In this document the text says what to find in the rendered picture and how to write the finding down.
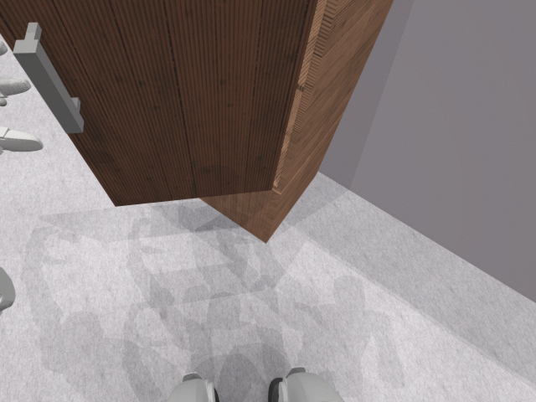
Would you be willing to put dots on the robot shin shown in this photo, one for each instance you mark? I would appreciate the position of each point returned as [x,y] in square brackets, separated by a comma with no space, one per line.
[193,375]
[298,369]

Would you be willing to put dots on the left robot hand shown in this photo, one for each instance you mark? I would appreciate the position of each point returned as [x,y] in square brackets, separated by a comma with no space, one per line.
[11,140]

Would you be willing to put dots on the robot left shin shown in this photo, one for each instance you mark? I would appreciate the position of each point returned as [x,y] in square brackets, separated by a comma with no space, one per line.
[193,375]

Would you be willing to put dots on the cupboard door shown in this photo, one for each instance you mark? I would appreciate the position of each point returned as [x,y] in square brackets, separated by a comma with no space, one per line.
[180,98]

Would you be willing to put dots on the handle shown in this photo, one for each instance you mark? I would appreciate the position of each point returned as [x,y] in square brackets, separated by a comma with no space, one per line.
[36,64]

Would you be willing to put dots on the robot right shin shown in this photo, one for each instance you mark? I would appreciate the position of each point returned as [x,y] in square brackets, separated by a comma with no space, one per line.
[298,369]

